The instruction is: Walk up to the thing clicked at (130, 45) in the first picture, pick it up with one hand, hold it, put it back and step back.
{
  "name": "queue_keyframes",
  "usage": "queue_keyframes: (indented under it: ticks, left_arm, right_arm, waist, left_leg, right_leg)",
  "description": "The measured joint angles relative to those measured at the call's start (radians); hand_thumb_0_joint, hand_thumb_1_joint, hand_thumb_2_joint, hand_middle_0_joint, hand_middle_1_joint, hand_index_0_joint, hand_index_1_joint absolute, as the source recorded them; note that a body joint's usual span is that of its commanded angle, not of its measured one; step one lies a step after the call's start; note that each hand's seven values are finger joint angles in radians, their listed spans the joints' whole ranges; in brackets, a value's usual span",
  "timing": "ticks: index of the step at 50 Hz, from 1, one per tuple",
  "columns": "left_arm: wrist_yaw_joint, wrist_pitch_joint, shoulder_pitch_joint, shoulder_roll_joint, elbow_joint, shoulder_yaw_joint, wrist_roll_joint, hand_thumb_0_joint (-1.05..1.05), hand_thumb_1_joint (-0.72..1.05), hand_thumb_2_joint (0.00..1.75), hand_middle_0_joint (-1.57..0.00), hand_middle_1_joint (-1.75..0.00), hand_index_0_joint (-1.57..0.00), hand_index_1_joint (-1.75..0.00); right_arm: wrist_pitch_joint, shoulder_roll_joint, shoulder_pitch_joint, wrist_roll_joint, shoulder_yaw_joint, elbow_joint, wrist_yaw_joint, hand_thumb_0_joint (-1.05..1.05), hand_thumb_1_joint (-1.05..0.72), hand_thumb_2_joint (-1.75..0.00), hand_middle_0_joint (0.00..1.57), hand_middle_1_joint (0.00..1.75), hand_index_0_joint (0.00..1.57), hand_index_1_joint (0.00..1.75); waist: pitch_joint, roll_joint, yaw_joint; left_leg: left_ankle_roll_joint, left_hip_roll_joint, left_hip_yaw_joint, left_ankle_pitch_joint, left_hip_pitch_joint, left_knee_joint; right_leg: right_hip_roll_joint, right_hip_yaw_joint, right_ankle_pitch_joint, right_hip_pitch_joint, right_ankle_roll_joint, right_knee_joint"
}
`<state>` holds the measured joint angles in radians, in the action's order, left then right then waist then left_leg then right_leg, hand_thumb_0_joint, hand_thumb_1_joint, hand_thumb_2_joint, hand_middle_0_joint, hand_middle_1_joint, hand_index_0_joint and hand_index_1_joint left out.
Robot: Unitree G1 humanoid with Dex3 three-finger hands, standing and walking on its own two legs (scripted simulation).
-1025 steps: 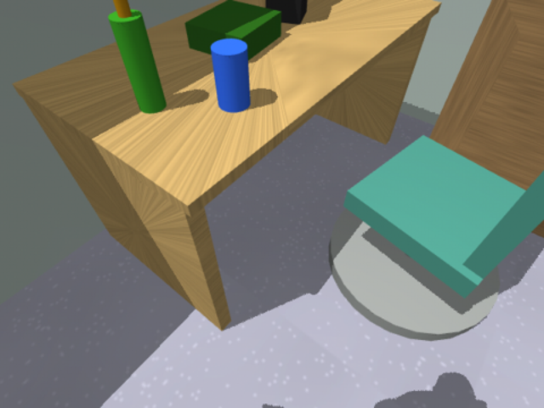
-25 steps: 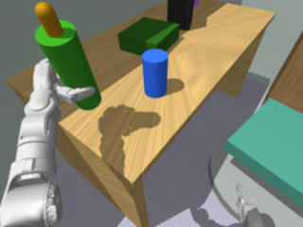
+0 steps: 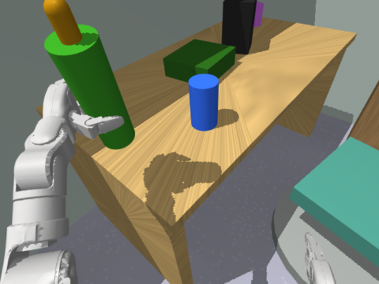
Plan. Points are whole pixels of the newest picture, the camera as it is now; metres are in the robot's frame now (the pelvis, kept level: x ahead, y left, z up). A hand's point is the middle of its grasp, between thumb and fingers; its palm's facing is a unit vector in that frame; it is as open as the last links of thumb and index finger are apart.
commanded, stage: lift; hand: left
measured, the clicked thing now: (95, 87) +0.36 +0.16 +0.29
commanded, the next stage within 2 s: hold in 0.32 s
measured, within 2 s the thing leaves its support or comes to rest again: neither
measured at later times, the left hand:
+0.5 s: hand (85, 101) +0.35 +0.18 +0.27, palm faces +0.12 -0.99 -0.05, open 10.4 cm
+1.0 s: hand (80, 92) +0.34 +0.17 +0.29, palm faces +0.09 -0.99 -0.05, open 10.4 cm
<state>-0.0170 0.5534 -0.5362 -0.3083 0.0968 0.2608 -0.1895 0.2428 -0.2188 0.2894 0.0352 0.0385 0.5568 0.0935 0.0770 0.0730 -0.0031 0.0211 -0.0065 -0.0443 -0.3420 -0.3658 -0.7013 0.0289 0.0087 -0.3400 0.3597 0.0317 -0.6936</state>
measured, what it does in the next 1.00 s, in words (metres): stands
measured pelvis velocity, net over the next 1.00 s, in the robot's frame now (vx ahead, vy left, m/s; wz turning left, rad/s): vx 0.00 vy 0.01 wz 0.00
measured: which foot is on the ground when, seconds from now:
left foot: down 0.00-1.00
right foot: down 0.00-1.00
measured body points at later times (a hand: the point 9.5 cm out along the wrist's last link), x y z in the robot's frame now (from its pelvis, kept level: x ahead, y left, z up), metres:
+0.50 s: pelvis -0.01 +0.01 +0.00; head -0.04 -0.03 +0.45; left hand +0.34 +0.23 +0.27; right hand +0.16 -0.24 -0.07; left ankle +0.02 +0.13 -0.72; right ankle +0.02 -0.14 -0.72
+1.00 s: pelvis +0.00 +0.01 +0.00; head -0.04 -0.03 +0.45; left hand +0.33 +0.23 +0.29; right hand +0.17 -0.24 -0.07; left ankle +0.02 +0.13 -0.72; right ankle +0.02 -0.14 -0.72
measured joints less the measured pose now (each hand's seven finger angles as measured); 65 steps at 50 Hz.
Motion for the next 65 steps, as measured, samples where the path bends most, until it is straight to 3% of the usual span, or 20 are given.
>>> queue_keyframes:
  ticks: [12,39,57,65]
  left_arm:
    - [-0.008,0.089,-0.003,-0.009,-0.070,0.006,-0.018,-0.03,-0.61,0.93,-0.71,-1.19,-0.84,-1.27]
    - [-0.029,0.219,-0.011,-0.028,-0.195,0.026,-0.047,-0.02,-0.61,0.90,-0.74,-1.16,-0.87,-1.24]
    - [-0.023,0.296,-0.007,-0.017,-0.266,0.034,-0.068,-0.03,-0.61,0.90,-0.73,-1.17,-0.86,-1.26]
    - [-0.012,0.297,-0.008,-0.018,-0.249,0.044,-0.071,-0.03,-0.61,0.90,-0.73,-1.18,-0.86,-1.26]
  right_arm:
    - [0.056,-0.002,-0.021,0.004,0.022,0.073,0.010,-0.01,0.54,-0.06,0.05,0.05,0.05,0.05]
    - [0.126,0.004,-0.037,0.013,0.017,0.103,0.016,-0.01,0.53,-0.06,0.05,0.05,0.05,0.05]
    - [0.108,-0.006,-0.038,0.024,0.025,0.109,-0.013,-0.01,0.53,-0.06,0.05,0.05,0.05,0.05]
    - [0.097,-0.009,-0.041,0.030,0.021,0.106,-0.011,-0.01,0.53,-0.06,0.05,0.05,0.05,0.05]
  waist:
    - [0.004,0.003,0.011]
    - [0.009,0.015,0.025]
    - [0.013,0.022,0.028]
    - [0.013,0.016,0.028]
  left_leg:
    - [-0.004,0.006,0.002,0.012,0.012,0.007]
    - [-0.010,0.011,0.001,0.007,0.023,0.010]
    - [-0.010,0.011,0.004,0.009,0.026,0.011]
    - [-0.009,0.012,0.002,0.016,0.023,0.014]
  right_leg:
    - [0.006,0.002,0.010,-0.011,0.003,0.005]
    - [0.011,0.000,0.010,-0.029,0.010,0.018]
    - [0.011,0.003,0.010,-0.029,0.010,0.016]
    - [0.013,0.001,0.014,-0.025,0.008,0.014]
